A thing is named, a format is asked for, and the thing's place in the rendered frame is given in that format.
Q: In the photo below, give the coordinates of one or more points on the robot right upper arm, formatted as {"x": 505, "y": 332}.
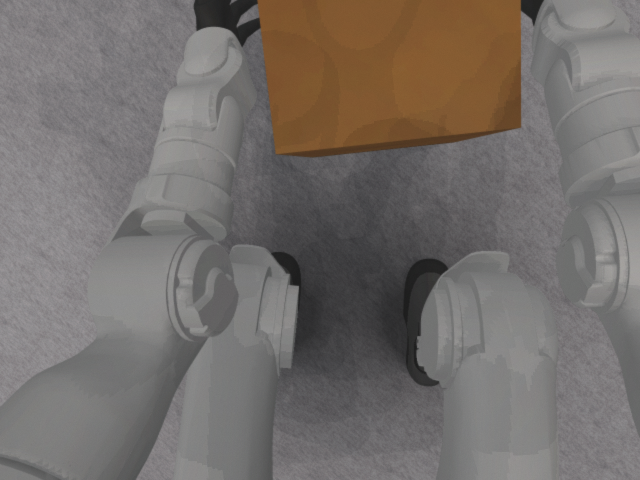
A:
{"x": 598, "y": 267}

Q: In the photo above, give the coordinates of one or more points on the right robot hand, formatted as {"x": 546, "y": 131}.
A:
{"x": 531, "y": 8}

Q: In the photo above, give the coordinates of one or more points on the left robot hand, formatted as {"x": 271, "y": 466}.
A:
{"x": 220, "y": 13}

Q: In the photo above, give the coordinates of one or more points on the robot left upper arm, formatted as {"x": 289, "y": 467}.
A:
{"x": 155, "y": 301}

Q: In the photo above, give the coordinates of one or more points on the robot thigh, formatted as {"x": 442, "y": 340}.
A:
{"x": 500, "y": 410}
{"x": 226, "y": 429}

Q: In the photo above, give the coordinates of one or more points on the robot left thigh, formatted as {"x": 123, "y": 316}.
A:
{"x": 226, "y": 429}

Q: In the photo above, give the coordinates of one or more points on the robot right thigh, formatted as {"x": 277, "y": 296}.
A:
{"x": 500, "y": 410}

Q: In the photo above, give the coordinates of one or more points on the robot right forearm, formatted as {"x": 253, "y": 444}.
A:
{"x": 589, "y": 67}

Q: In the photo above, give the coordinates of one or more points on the carton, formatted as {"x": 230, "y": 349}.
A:
{"x": 350, "y": 76}

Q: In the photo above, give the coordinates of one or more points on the robot left forearm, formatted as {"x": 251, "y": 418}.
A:
{"x": 188, "y": 187}

